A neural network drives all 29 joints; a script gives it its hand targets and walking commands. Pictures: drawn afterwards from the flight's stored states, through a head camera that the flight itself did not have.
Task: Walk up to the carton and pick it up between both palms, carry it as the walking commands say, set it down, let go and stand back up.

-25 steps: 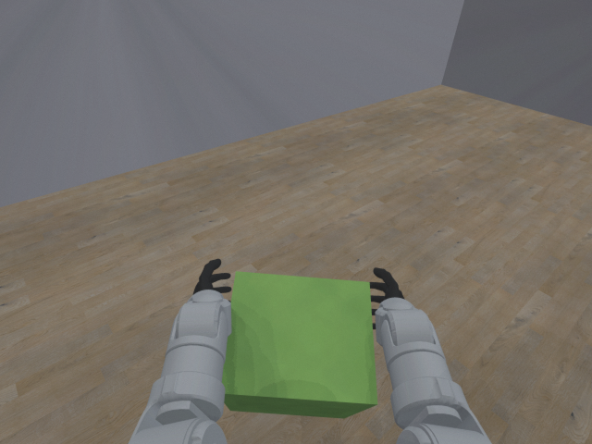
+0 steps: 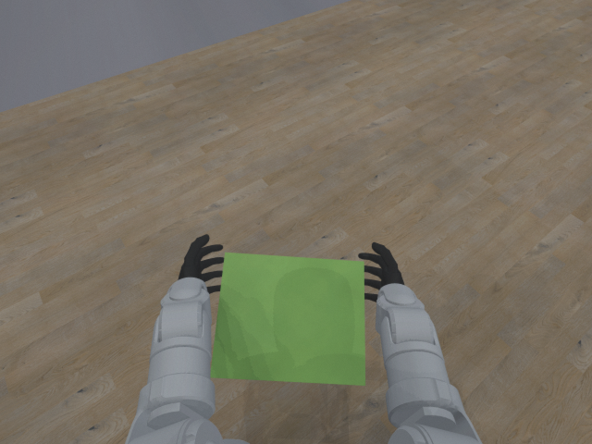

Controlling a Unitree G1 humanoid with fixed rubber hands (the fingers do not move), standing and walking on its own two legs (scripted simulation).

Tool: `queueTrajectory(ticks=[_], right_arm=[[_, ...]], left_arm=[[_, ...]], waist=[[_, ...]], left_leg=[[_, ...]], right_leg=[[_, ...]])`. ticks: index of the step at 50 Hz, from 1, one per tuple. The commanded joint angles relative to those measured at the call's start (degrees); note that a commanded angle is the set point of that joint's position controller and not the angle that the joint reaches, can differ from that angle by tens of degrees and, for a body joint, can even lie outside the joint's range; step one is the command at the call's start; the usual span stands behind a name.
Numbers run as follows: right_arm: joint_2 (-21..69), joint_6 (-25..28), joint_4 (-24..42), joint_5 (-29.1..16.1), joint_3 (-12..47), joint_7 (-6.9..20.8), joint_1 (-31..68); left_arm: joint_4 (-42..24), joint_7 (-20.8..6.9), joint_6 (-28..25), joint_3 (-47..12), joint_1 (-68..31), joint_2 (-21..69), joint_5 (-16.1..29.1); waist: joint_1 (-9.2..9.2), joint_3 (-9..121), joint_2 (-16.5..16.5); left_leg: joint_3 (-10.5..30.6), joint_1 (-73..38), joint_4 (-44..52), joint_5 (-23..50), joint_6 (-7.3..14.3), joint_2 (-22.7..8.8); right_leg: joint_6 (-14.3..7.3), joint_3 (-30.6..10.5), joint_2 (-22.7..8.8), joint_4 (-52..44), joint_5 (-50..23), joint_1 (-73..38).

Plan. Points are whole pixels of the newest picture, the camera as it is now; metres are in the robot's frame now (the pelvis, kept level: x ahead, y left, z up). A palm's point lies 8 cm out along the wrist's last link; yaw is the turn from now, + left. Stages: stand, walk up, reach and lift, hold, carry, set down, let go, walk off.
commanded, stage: set down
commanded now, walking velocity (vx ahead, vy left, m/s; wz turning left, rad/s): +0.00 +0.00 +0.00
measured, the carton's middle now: (288, 320) +0.31 +0.04 -0.10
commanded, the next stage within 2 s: none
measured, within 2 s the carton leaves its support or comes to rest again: neither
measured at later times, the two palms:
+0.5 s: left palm (208, 295) +0.34 +0.17 -0.09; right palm (375, 303) +0.36 -0.11 -0.11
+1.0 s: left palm (219, 299) +0.37 +0.17 -0.17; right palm (362, 300) +0.39 -0.10 -0.18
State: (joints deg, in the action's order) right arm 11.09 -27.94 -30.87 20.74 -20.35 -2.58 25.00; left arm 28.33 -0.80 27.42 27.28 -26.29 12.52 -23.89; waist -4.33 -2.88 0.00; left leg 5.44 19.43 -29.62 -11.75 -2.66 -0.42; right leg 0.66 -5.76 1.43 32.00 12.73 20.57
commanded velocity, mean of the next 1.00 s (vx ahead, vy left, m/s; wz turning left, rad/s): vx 0.00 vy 0.00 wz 0.00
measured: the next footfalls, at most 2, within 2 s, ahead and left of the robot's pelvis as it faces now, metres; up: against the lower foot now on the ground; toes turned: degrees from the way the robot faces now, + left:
none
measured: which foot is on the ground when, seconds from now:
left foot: down 0.00-1.00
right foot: down 0.00-1.00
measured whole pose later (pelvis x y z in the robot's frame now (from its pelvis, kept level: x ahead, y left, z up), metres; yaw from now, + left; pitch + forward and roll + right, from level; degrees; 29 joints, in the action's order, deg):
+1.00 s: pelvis -0.03 +0.02 -0.12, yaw +0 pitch +38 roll +0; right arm 6.1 -18.6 -38.3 17.4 -22.9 -6.5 43.3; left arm 29.3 9.6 16.8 31.5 -40.7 14.4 -19.7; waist -2.8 14.4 -0.7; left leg 5.3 84.1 -66.9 -20.8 -3.1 2.4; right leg 3.2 -6.5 2.6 67.3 21.0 84.2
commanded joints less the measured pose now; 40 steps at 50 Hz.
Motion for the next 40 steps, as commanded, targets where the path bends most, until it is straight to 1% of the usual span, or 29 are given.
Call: queueTrajectory(ticks=[1, 2, 3, 4, 5, 6, 9, 10, 13, 14, 15, 16, 19, 21, 22, 24, 25, 26, 28, 29, 30, 32, 33, 34, 35, 36, 37, 39, 40], right_arm=[[52.1, 6.8, 1.6, -10.5, 28.3, 14.5, 35.5], [54.1, 7.4, 3.2, -10.9, 30.2, 14.3, 33.7], [54.0, 7.9, 0.4, -10.7, 30.6, 13.9, 28.0], [55.1, 8.5, 0.9, -13.0, 33.1, 14.0, 28.8], [53.5, 9.1, -0.2, -11.1, 31.8, 13.6, 27.8], [50.3, 9.7, 0.2, -9.7, 30.4, 13.2, 24.8], [50.9, 10.7, -0.5, -10.5, 31.7, 13.4, 22.7], [51.4, 12.2, 2.7, -10.8, 32.0, 13.7, 28.5], [48.6, 14.2, 1.5, -9.7, 32.0, 13.5, 27.7], [49.6, 15.3, 1.2, -9.9, 32.9, 13.4, 23.0], [50.1, 15.7, 0.4, -9.8, 32.8, 13.3, 25.6], [49.5, 16.6, 1.8, -10.8, 33.8, 13.3, 27.0], [48.9, 17.5, 1.1, -11.2, 33.9, 12.9, 28.2], [49.1, 17.7, 2.0, -11.6, 34.1, 12.8, 33.7], [49.0, 17.3, 0.7, -11.6, 35.4, 13.8, 30.3], [47.0, 17.3, -0.4, -11.6, 33.5, 14.1, 34.4], [51.5, 16.8, -3.0, -12.1, 34.8, 13.8, 33.5], [48.6, 16.2, -2.7, -10.7, 31.4, 13.8, 38.1], [50.7, 16.0, -0.6, -13.1, 32.8, 14.6, 40.4], [50.9, 15.9, -3.4, -13.0, 31.7, 15.0, 40.5], [50.8, 15.8, -1.7, -12.0, 31.1, 15.1, 40.8], [52.9, 14.9, -6.9, -10.4, 28.9, 15.7, 37.9], [52.7, 15.3, -2.8, -12.4, 30.8, 15.5, 43.4], [51.9, 14.5, -7.7, -11.0, 27.2, 16.0, 41.7], [51.8, 14.1, -6.4, -9.2, 27.6, 15.7, 42.5], [51.5, 13.3, -8.0, -8.6, 25.5, 16.1, 44.1], [51.2, 13.3, -5.5, -9.1, 25.8, 16.4, 44.6], [51.9, 14.7, -2.5, -12.1, 30.1, 16.5, 49.8], [51.4, 14.7, -5.4, -11.4, 27.6, 16.5, 49.1]], left_arm=[[4.4, -14.6, -3.7, -31.3, -28.9, 52.2, 13.0], [2.1, -13.9, -4.8, -33.6, -28.8, 51.8, 14.1], [0.5, -14.1, -5.2, -34.2, -26.7, 51.1, 13.6], [-0.8, -13.6, -6.4, -34.5, -26.0, 48.8, 14.2], [1.6, -13.8, -6.7, -33.5, -25.6, 47.9, 14.0], [6.0, -13.7, -6.4, -30.2, -20.1, 47.8, 11.3], [4.6, -13.7, -8.2, -31.4, -19.7, 48.6, 11.2], [3.9, -13.9, -9.3, -32.2, -20.4, 47.0, 11.6], [5.5, -12.5, -11.3, -31.5, -19.5, 47.8, 10.5], [1.9, -12.5, -12.3, -34.6, -21.5, 49.2, 12.3], [2.8, -12.5, -13.2, -33.8, -21.3, 44.6, 11.3], [1.1, -12.8, -14.0, -35.1, -23.4, 47.9, 12.8], [5.4, -12.4, -13.4, -35.6, -21.7, 47.9, 11.8], [5.2, -12.9, -14.4, -35.1, -25.3, 50.0, 12.3], [4.4, -12.1, -13.4, -36.8, -22.9, 50.9, 12.0], [3.6, -12.3, -13.5, -38.1, -30.0, 51.3, 13.2], [2.7, -11.7, -14.3, -35.1, -28.2, 48.1, 12.0], [4.4, -12.5, -13.4, -35.1, -31.8, 47.9, 13.3], [7.6, -12.2, -11.6, -35.0, -28.4, 52.6, 11.3], [6.0, -12.3, -11.7, -34.5, -33.5, 51.5, 12.9], [7.2, -12.2, -11.3, -33.2, -29.6, 51.0, 10.1], [5.7, -12.3, -11.1, -34.6, -33.1, 52.9, 11.4], [6.7, -11.9, -11.2, -34.4, -34.5, 52.7, 11.1], [7.4, -12.1, -10.4, -32.8, -35.9, 54.2, 10.9], [8.8, -12.6, -10.2, -31.7, -35.5, 52.1, 9.9], [10.9, -12.6, -9.6, -29.0, -35.2, 50.2, 8.3], [10.2, -12.8, -9.6, -30.2, -36.5, 51.4, 9.6], [9.7, -12.9, -10.5, -31.0, -38.0, 53.4, 10.3], [9.5, -12.8, -10.5, -32.5, -41.2, 54.2, 11.4]], waist=[[1.20, 26.6, -1.3], [1.80, 29.1, -3.4], [0.88, 32.4, 1.2], [-0.37, 35.0, 0.7], [0.94, 33.8, -3.2], [-1.52, 31.9, 1.4], [-0.09, 30.1, -0.7], [0.34, 31.7, -4.7], [-2.85, 34.2, 0.1], [0.43, 37.3, 0.5], [-1.11, 39.2, -2.5], [-0.13, 41.3, -1.2], [-0.40, 41.7, 0.0], [1.64, 44.3, -4.2], [-1.26, 46.1, -0.5], [2.30, 45.5, 0.9], [-2.98, 48.9, -1.2], [2.13, 44.4, -6.6], [-1.38, 45.4, 1.1], [1.51, 46.7, -3.6], [-1.28, 49.0, 1.8], [1.73, 48.8, -1.6], [0.34, 49.7, 0.0], [1.37, 48.3, 0.4], [1.03, 49.0, -3.1], [-0.89, 46.4, -2.1], [2.73, 46.1, -2.7], [-0.55, 55.5, -0.5], [1.35, 57.3, 4.4]], left_leg=[[-3.9, -3.0, 0.8, 6.0, 3.0, 7.4], [-2.9, -4.3, 0.1, 12.1, 3.2, 7.2], [-4.4, -3.3, -1.2, 16.2, 2.7, 8.1], [-4.0, -4.6, -2.3, 17.7, 2.4, 8.1], [-3.9, -0.1, -3.2, 18.4, 2.8, 8.1], [-3.8, 3.4, -2.8, 17.7, 2.5, 7.7], [-3.5, 3.4, -4.0, 16.8, 2.8, 7.9], [-2.7, 4.4, -5.7, 17.7, 3.1, 7.7], [-2.9, 6.1, -7.9, 21.7, 2.5, 8.1], [-2.7, 8.2, -8.8, 24.5, 1.6, 7.7], [-2.4, 10.1, -10.4, 23.7, 1.9, 7.4], [-3.0, 12.2, -10.4, 22.8, 1.7, 8.0], [-3.1, 13.5, -12.8, 18.6, 1.0, 7.9], [-3.2, 17.0, -14.8, 13.4, 2.3, 7.8], [-3.2, 12.5, -14.2, 16.4, 1.4, 8.2], [-3.7, 17.9, -17.2, 15.7, 0.9, 7.8], [-4.7, 17.5, -17.5, 12.5, 1.4, 8.2], [-3.5, 23.9, -17.8, 8.9, 2.1, 8.2], [-3.5, 20.0, -17.1, 6.8, 1.7, 8.2], [-4.6, 23.1, -19.8, 7.1, 0.9, 8.1], [-4.8, 23.1, -20.1, 8.7, 0.8, 8.4], [-4.9, 24.6, -21.2, 6.4, 0.8, 8.4], [-4.6, 26.0, -22.1, 6.6, 1.4, 8.3], [-4.8, 27.1, -22.1, 5.8, 0.9, 8.4], [-5.1, 30.5, -23.8, 2.8, 1.2, 8.3], [-5.6, 34.2, -22.9, 1.3, 1.9, 8.7], [-5.2, 32.4, -22.6, 2.0, 2.0, 8.6], [-6.4, 30.9, -26.0, 5.5, 1.4, 9.1], [-6.7, 32.0, -26.5, 6.0, 0.3, 9.3]], right_leg=[[-1.8, 1.7, 5.3, -4.1, -2.7, -7.5], [-1.8, 2.4, 5.9, -2.6, -9.2, -8.1], [-1.3, 0.9, 4.8, -2.4, -14.8, -10.0], [-1.3, 1.1, 5.3, -1.2, -16.8, -7.9], [-0.6, 1.5, 5.4, -0.4, -19.2, -7.0], [-0.9, 0.7, 4.4, 0.9, -19.0, -7.4], [-1.0, 0.6, 5.2, 0.2, -16.4, -3.2], [-0.1, 3.0, 6.5, 3.3, -16.0, 0.0], [-0.3, 1.6, 6.3, 4.7, -18.2, 5.7], [-0.9, 1.2, 7.0, 5.2, -22.2, 3.7], [0.1, 1.8, 6.5, 7.5, -22.2, 6.2], [0.2, 1.6, 7.2, 7.7, -24.1, 3.0], [-0.4, 1.4, 7.2, 8.5, -16.7, 10.0], [0.2, 2.8, 7.3, 10.8, -12.0, 11.9], [-0.7, 2.9, 7.9, 10.9, -12.1, 12.4], [-0.8, 3.3, 8.3, 13.2, -13.0, 17.6], [-0.3, 2.1, 7.3, 13.0, -11.0, 14.9], [0.3, 4.2, 7.9, 14.6, -8.0, 16.5], [-0.7, 3.8, 8.2, 15.7, -2.9, 21.0], [-0.9, 4.0, 8.8, 14.8, -3.5, 21.3], [-0.2, 4.9, 8.2, 18.5, -5.7, 24.4], [-0.2, 4.4, 8.2, 17.4, -3.3, 24.5], [-0.2, 5.0, 8.7, 19.9, -3.6, 26.8], [-0.4, 4.7, 8.2, 19.3, -2.6, 28.7], [-0.1, 4.7, 8.3, 20.6, -0.7, 27.7], [-0.2, 4.4, 7.6, 20.9, 0.9, 28.3], [0.2, 6.3, 8.5, 21.5, 1.2, 31.9], [0.2, 5.7, 8.5, 24.4, -3.3, 32.1], [-0.3, 5.3, 8.2, 25.4, -4.0, 32.0]])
